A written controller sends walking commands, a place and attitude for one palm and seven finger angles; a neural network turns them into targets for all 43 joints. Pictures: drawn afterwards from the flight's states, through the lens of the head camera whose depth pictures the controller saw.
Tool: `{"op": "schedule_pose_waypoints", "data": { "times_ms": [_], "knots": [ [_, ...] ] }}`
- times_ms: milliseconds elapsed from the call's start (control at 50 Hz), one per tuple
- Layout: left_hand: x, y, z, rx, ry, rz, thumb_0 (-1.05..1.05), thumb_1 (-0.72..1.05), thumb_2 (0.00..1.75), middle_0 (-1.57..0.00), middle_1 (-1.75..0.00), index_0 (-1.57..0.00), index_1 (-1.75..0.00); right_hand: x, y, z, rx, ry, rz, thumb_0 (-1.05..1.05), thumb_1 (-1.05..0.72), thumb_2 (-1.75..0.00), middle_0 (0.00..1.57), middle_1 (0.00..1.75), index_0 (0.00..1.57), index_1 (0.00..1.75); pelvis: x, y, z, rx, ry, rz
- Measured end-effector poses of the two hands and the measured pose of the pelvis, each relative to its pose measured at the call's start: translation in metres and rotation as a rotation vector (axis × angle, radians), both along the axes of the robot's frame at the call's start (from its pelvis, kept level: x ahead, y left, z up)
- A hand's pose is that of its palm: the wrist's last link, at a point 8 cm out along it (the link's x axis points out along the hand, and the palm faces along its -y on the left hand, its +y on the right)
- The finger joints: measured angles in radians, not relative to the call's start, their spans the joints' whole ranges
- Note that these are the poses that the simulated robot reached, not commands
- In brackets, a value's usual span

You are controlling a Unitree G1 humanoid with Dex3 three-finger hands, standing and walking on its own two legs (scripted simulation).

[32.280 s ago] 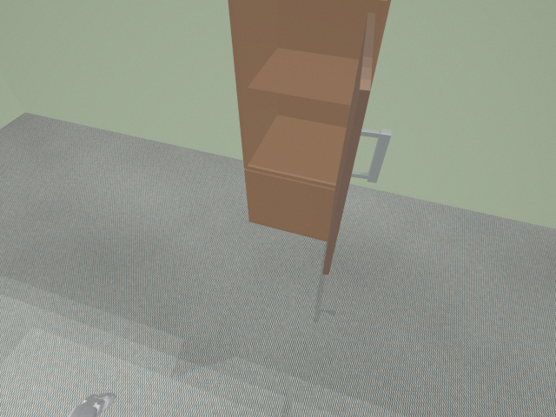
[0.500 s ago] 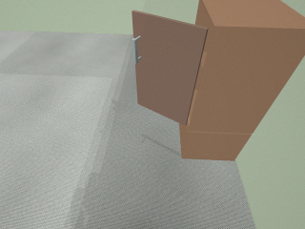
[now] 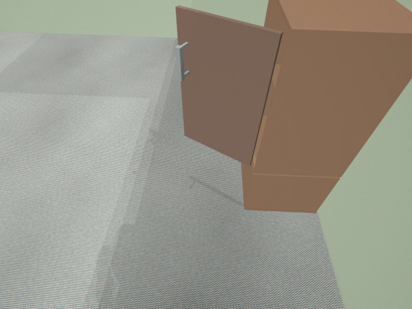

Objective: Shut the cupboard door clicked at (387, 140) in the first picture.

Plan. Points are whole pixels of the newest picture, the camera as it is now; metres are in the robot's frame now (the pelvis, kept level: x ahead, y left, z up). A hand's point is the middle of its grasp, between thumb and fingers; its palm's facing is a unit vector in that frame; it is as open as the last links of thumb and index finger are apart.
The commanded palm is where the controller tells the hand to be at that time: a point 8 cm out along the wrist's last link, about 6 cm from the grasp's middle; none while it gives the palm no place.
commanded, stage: look to check the result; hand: left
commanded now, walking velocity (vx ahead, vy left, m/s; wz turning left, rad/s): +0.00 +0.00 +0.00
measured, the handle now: (183, 61) +0.91 +0.13 +0.01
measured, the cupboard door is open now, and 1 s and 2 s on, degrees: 60 60 60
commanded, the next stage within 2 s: walk to a spot facing it in 0.24 s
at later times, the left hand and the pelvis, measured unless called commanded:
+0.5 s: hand out of the picture -0.01 +0.16 -0.18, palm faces +0.06 -0.98 -0.18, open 7.4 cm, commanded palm none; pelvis +0.01 -0.01 +0.00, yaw +1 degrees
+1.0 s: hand out of the picture +0.06 +0.24 -0.16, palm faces +0.28 -0.92 -0.27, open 7.4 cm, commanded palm none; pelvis +0.00 +0.00 +0.00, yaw +17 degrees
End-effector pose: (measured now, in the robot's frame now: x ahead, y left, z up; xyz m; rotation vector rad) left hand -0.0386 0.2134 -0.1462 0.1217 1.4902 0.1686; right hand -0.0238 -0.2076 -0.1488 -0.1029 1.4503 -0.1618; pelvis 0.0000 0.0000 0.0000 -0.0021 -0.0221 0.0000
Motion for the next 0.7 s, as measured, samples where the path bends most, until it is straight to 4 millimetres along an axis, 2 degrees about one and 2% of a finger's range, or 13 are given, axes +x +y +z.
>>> {"op": "schedule_pose_waypoints", "data": {
  "times_ms": [220,460,600,700],
  "knots": [
    [0.010,-0.004,-0.001,-0.007,-0.016,-0.006,0.00,0.91,0.90,-0.20,-0.30,-0.20,-0.30,0.014,-0.007,0.002,-0.014,-0.024,0.006,0.01,-0.91,-0.90,0.20,0.30,0.19,0.30,0.005,-0.002,0.000,0.002,-0.003,-0.003],
    [0.022,-0.008,-0.003,-0.012,-0.029,-0.002,0.00,0.91,0.90,-0.20,-0.30,-0.20,-0.30,0.018,-0.011,0.001,-0.014,-0.011,0.011,0.00,-0.91,-0.90,0.20,0.30,0.19,0.30,0.009,-0.005,-0.001,0.003,0.004,0.010],
    [0.027,0.007,-0.010,0.023,-0.069,0.065,0.00,0.91,0.90,-0.20,-0.30,-0.20,-0.30,0.027,-0.017,-0.007,-0.021,0.021,0.063,0.00,-0.91,-0.90,0.20,0.30,0.20,0.30,0.006,-0.004,-0.011,-0.012,0.012,0.077],
    [0.034,0.028,-0.025,0.040,-0.113,0.117,0.01,0.91,0.90,-0.20,-0.30,-0.20,-0.30,0.054,-0.020,-0.008,-0.066,0.002,0.123,0.01,-0.91,-0.90,0.20,0.30,0.20,0.30,0.010,0.006,-0.023,-0.026,0.004,0.154]
  ]
}}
